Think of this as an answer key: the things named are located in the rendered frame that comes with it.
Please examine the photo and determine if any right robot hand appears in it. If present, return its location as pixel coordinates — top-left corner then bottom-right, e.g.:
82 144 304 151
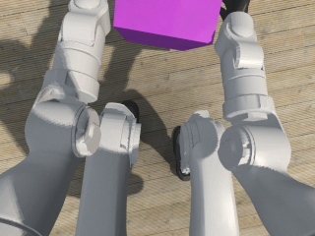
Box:
220 0 250 21

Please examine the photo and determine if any carton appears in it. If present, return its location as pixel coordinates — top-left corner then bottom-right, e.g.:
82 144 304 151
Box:
113 0 222 51

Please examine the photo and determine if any robot shin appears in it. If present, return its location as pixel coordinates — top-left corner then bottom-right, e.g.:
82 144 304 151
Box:
98 102 135 126
180 110 225 173

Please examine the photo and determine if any robot right forearm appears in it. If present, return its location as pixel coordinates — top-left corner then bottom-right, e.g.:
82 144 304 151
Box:
214 11 291 153

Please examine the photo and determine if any right robot upper arm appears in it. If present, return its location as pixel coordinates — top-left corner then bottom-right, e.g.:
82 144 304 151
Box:
218 124 315 236

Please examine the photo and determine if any robot left shin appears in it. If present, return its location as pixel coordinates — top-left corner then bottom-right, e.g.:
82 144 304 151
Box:
98 102 135 126

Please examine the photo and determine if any robot left forearm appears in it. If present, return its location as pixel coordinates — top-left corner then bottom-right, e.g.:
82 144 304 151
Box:
25 0 111 144

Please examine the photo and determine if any left robot upper arm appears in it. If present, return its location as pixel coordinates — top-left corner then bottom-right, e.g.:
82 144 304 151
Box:
0 101 101 236

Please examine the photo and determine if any robot right shin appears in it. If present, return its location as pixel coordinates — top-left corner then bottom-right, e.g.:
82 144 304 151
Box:
180 110 225 173

